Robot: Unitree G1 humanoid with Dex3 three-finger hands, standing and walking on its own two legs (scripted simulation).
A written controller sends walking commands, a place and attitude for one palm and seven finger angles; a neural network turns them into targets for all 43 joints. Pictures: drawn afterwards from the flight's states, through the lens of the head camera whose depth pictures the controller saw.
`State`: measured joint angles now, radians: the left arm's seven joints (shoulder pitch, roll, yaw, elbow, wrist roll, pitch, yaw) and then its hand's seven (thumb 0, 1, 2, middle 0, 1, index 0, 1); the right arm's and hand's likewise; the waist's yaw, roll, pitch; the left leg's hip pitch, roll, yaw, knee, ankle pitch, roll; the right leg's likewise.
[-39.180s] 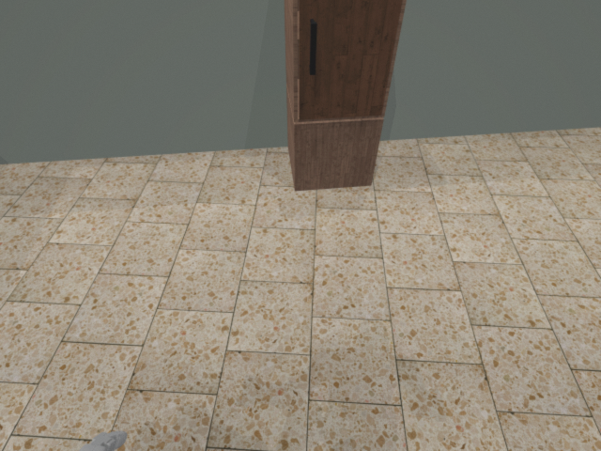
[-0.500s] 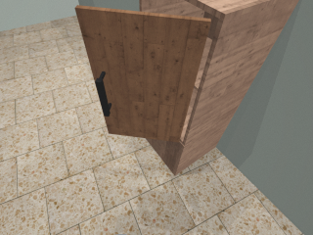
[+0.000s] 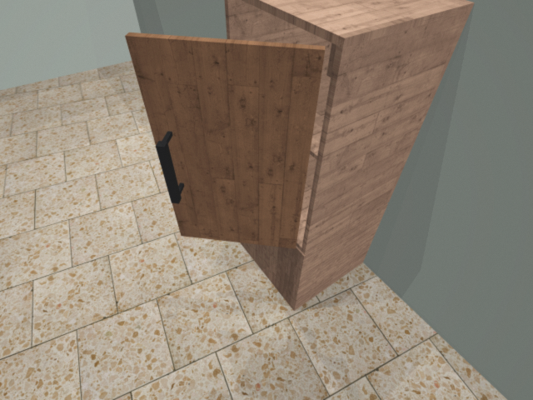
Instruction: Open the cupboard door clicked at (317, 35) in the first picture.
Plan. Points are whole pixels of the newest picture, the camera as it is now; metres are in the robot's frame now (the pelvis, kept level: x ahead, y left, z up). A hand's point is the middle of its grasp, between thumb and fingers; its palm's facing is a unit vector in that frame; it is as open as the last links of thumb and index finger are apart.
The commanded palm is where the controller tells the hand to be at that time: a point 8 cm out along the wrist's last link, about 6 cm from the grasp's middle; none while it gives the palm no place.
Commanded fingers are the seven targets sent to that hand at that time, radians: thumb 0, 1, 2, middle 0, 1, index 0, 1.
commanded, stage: come to a stop and stand still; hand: left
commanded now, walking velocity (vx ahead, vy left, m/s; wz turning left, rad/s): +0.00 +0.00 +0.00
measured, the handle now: (172, 168) +0.61 +0.27 -0.03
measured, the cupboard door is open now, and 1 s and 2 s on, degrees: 48 48 48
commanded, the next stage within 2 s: look again from close up in 0.22 s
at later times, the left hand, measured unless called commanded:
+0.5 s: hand out of the picture +0.00 +0.18 -0.16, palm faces -0.01 -0.98 -0.20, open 7.4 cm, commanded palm none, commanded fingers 0.00 0.90 0.90 -0.20 -0.30 -0.20 -0.30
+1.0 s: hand out of the picture +0.03 +0.19 -0.17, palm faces -0.02 -0.98 -0.19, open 7.4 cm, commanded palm none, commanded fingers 0.00 0.90 0.90 -0.20 -0.30 -0.20 -0.30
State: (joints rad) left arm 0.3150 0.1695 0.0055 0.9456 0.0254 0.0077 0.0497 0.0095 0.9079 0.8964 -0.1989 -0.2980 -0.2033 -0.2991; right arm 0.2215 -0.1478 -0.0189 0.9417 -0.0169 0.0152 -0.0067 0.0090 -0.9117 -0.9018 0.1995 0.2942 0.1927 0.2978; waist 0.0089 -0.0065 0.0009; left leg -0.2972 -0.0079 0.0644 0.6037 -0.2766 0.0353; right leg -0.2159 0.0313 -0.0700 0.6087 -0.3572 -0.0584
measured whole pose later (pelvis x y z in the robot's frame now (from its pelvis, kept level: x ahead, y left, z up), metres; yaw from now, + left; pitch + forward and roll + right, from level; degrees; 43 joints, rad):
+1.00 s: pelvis +0.03 +0.01 +0.01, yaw -1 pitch +0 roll +0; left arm 0.30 0.18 -0.02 1.10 0.02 -0.02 0.04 0.01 0.91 0.90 -0.20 -0.30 -0.20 -0.30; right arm 0.23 -0.16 0.02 1.13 -0.01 -0.03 -0.03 0.01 -0.91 -0.90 0.20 0.29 0.19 0.30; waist 0.01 -0.03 0.00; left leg -0.20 -0.02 0.09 0.44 -0.24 0.05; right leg -0.12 0.02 -0.04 0.43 -0.31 -0.04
